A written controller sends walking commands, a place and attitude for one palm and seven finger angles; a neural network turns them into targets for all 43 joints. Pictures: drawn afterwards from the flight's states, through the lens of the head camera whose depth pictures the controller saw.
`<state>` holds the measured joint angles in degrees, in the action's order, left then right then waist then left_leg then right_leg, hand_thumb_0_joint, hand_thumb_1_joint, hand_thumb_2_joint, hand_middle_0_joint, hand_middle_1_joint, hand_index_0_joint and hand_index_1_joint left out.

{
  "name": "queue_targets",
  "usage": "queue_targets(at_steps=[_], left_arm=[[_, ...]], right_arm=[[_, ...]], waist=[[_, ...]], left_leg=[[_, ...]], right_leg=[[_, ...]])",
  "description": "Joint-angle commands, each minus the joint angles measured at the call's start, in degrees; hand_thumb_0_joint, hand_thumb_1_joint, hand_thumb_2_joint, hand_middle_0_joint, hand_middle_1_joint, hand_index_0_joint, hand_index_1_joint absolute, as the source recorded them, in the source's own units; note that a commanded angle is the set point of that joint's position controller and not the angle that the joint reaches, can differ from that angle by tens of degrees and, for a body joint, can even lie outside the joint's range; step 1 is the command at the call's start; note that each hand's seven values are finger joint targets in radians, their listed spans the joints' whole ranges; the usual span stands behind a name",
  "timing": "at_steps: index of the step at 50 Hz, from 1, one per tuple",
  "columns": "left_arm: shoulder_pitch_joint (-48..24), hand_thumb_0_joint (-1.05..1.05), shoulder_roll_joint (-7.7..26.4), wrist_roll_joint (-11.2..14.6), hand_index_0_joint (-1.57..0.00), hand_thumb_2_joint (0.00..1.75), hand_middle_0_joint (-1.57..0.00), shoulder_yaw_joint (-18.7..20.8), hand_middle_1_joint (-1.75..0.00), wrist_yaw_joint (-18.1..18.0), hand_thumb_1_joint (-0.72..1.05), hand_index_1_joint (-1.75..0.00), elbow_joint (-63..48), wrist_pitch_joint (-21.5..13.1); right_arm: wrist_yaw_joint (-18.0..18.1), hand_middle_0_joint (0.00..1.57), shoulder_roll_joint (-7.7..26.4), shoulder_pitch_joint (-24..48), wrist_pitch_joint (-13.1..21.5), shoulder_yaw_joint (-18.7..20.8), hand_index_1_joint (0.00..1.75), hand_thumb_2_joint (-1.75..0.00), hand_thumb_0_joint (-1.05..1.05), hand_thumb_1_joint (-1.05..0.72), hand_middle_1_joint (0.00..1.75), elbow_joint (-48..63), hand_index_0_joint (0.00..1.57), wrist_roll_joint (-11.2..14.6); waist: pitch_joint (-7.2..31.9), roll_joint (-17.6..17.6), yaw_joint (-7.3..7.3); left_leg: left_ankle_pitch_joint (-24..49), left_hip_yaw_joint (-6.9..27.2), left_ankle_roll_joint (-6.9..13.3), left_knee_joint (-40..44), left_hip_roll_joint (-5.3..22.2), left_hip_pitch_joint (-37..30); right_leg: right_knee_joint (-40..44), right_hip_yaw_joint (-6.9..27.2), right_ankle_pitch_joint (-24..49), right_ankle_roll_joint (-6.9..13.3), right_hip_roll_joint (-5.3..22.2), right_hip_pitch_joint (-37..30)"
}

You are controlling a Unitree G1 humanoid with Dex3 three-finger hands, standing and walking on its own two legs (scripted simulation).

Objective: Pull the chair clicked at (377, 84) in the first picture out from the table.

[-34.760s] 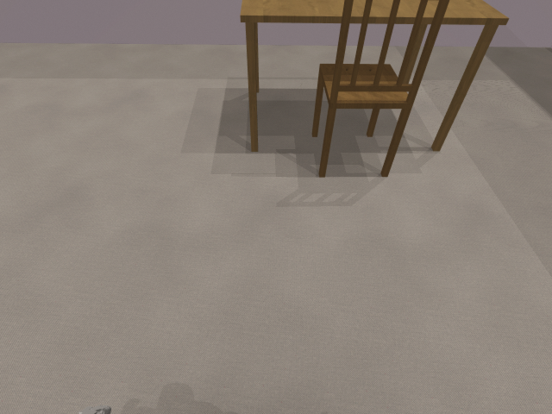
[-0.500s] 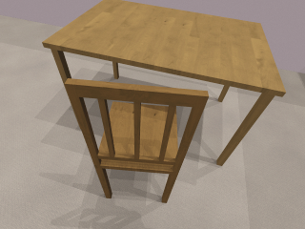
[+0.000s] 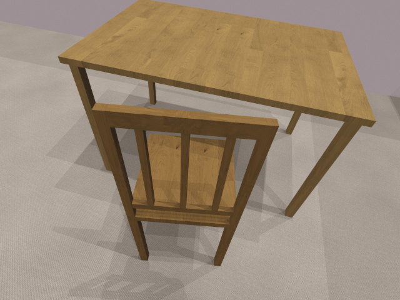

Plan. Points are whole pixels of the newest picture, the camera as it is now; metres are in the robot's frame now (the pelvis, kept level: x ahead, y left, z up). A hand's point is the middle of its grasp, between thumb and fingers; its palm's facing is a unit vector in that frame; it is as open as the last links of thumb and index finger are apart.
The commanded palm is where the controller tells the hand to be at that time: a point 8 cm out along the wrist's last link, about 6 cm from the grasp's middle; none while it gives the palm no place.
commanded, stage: look again from close up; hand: left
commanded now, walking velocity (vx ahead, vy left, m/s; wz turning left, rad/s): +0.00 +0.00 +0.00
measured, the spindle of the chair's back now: (184, 174) +0.44 +0.07 -0.06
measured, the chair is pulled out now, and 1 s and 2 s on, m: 0.18 0.18 0.18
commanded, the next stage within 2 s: none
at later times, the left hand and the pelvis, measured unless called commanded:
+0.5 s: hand out of the picture -0.04 +0.16 -0.18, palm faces +0.01 -0.99 -0.14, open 7.4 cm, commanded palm none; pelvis +0.00 +0.00 +0.00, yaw +0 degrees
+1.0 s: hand out of the picture -0.03 +0.15 -0.18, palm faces +0.01 -0.99 -0.14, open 7.4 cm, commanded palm none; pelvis +0.00 -0.01 +0.00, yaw +0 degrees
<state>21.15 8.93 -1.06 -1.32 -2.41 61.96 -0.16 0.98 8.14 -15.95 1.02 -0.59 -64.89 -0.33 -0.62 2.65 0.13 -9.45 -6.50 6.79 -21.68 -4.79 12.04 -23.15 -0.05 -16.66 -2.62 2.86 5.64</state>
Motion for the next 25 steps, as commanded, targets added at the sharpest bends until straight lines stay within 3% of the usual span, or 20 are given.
queue_targets(at_steps=[1,7,10,15,25], left_arm=[[6.6,0.00,4.2,-0.2,-0.20,0.90,-0.20,0.7,-0.30,-0.5,0.90,-0.30,-0.4,-0.6],[7.1,0.00,4.0,-0.3,-0.20,0.90,-0.20,0.7,-0.30,-0.4,0.90,-0.30,-0.3,-0.5],[7.3,0.00,4.1,-0.3,-0.20,0.90,-0.20,0.7,-0.30,-0.5,0.90,-0.30,-0.2,-0.7],[7.0,0.00,4.1,-0.2,-0.20,0.90,-0.20,0.7,-0.30,-0.6,0.90,-0.30,-0.1,-0.7],[7.2,0.00,3.9,-0.3,-0.20,0.90,-0.20,0.7,-0.30,-0.5,0.90,-0.30,0.2,-0.4]], right_arm=[[0.3,0.20,7.6,-2.6,0.8,1.4,0.30,-0.90,0.00,-0.90,0.30,1.9,0.20,0.3],[0.2,0.20,7.4,-2.4,0.7,1.4,0.30,-0.90,0.00,-0.90,0.30,2.0,0.20,0.4],[0.2,0.20,7.3,-2.8,0.9,1.5,0.30,-0.90,0.00,-0.90,0.30,1.9,0.20,0.3],[0.3,0.20,7.1,-3.2,1.0,1.3,0.30,-0.90,0.00,-0.90,0.30,1.7,0.20,0.4],[0.4,0.20,7.0,-3.2,0.8,1.4,0.30,-0.90,0.00,-0.90,0.30,1.7,0.20,0.4]], waist=[[-3.5,-2.2,0.24],[-5.1,-2.6,0.66],[-2.6,-2.1,0.39],[-2.6,-2.2,0.13],[-4.9,-2.5,0.32]], left_leg=[[-4.3,13.6,-4.0,8.2,11.6,-3.6],[-7.7,13.8,-3.8,9.2,11.6,-1.5],[-4.2,13.3,-3.8,7.7,11.3,-3.7],[-0.8,12.7,-3.9,7.0,11.3,-4.7],[-5.9,13.4,-4.0,8.6,11.4,-2.5]], right_leg=[[3.0,1.7,3.1,3.2,2.7,7.4],[3.3,1.8,2.3,3.2,2.5,7.7],[3.4,2.0,3.7,3.3,2.9,7.3],[3.5,2.2,4.3,3.3,2.9,7.6],[3.5,2.1,2.7,3.3,2.7,8.1]])
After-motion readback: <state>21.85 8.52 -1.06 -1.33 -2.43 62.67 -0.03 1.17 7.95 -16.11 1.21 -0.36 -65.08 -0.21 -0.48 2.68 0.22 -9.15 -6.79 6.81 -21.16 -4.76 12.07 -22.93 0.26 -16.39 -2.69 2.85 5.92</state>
